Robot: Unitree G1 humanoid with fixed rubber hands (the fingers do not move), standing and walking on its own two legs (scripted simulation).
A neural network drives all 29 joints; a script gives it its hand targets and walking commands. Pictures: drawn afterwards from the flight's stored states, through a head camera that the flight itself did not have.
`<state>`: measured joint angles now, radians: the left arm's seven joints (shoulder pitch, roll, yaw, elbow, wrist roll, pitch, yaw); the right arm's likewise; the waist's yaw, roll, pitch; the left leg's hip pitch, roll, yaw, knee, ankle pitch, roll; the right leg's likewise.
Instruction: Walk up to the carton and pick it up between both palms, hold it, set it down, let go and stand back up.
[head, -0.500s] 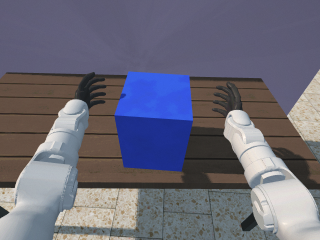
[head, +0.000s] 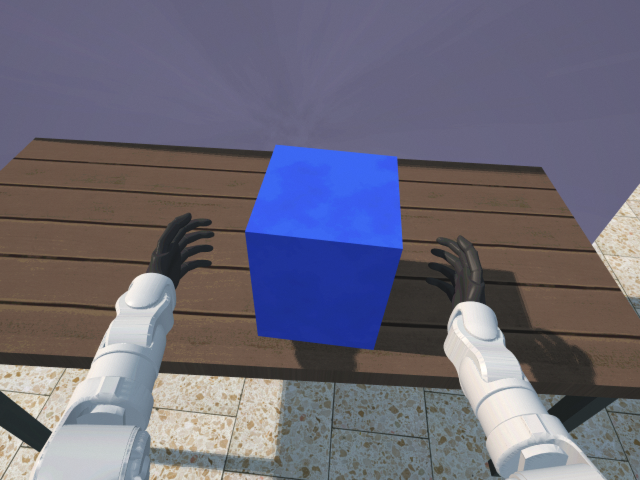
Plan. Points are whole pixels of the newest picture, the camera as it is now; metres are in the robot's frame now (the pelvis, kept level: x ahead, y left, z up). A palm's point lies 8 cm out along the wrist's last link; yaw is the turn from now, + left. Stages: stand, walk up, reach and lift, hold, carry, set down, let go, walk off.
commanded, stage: set down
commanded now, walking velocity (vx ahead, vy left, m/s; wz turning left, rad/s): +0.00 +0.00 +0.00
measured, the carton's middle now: (325, 249) +0.49 +0.01 +0.01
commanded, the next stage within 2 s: let go in 1.94 s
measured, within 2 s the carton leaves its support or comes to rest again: neither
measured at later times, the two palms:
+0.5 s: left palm (154, 340) +0.30 +0.23 +0.03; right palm (473, 361) +0.28 -0.18 +0.03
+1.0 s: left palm (147, 403) +0.24 +0.23 -0.02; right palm (481, 410) +0.23 -0.19 -0.02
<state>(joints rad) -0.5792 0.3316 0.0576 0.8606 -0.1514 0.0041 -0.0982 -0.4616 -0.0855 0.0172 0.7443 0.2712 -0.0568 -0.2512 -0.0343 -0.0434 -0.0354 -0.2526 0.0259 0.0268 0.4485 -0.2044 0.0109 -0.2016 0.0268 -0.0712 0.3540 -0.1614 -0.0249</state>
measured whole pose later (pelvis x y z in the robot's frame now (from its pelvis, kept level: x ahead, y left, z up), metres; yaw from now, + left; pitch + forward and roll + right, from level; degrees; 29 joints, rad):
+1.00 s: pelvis +0.03 +0.00 +0.00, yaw -1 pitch -4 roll -1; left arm 0.11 0.32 -0.03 0.47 -0.20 -0.21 -0.10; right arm 0.15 -0.05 0.01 0.49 0.12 -0.30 -0.15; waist 0.03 -0.02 0.05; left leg -0.10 0.02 0.04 0.42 -0.25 0.01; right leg -0.07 0.03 -0.04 0.37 -0.22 -0.02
